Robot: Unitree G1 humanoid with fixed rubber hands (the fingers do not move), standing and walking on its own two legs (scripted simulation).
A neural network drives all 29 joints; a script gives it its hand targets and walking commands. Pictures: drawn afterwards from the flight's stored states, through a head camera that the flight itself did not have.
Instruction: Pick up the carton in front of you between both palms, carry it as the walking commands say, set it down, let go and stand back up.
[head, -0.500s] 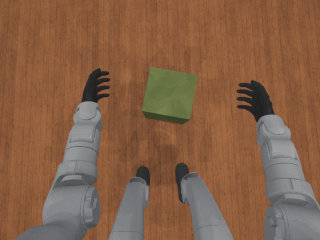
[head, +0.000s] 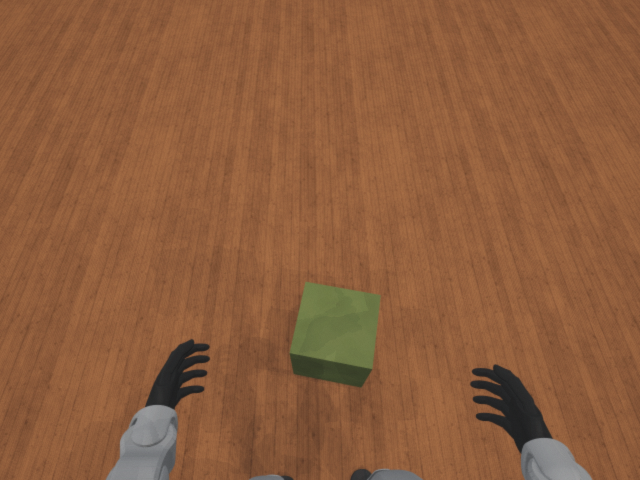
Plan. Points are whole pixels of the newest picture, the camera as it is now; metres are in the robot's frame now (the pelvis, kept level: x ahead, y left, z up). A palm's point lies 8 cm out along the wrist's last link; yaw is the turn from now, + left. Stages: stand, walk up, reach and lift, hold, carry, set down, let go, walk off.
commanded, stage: let go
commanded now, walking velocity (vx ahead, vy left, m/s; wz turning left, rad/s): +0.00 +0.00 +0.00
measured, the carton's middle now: (334, 336) +0.46 -0.04 -0.65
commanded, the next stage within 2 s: stand in 0.56 s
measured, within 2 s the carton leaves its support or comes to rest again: neither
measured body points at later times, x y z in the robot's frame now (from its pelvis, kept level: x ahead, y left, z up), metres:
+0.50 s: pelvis +0.00 +0.01 +0.00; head +0.00 +0.01 +0.45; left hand +0.17 +0.24 -0.07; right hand +0.17 -0.23 -0.07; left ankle -0.02 +0.11 -0.74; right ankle -0.01 -0.11 -0.74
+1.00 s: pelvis +0.02 -0.01 +0.00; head +0.02 -0.02 +0.45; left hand +0.15 +0.29 -0.09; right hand +0.17 -0.29 -0.10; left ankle -0.02 +0.11 -0.74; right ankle -0.01 -0.11 -0.74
